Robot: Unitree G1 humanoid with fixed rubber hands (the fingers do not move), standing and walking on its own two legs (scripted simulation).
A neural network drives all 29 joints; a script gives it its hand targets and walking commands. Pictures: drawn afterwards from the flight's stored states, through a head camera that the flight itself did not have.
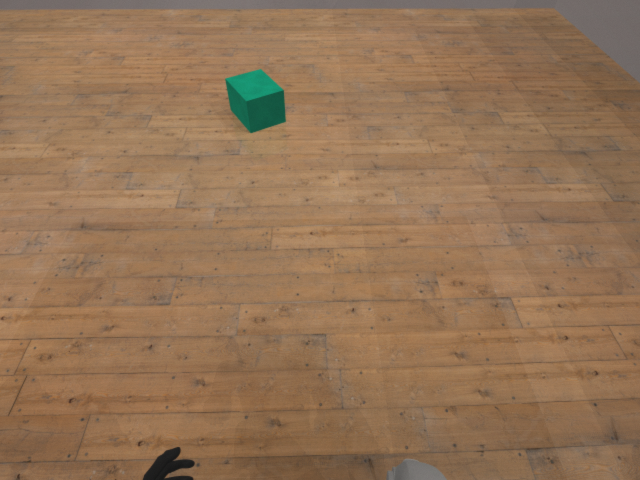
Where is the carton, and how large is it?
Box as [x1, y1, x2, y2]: [225, 69, 285, 132]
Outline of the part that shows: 260,69 225,79 231,110 250,132 285,121 283,90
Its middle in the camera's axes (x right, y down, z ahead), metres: -0.35 -0.75 +2.17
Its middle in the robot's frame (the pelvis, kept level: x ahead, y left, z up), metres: +2.06 +0.33 -0.67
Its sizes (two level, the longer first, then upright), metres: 0.274 0.216 0.190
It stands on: the floor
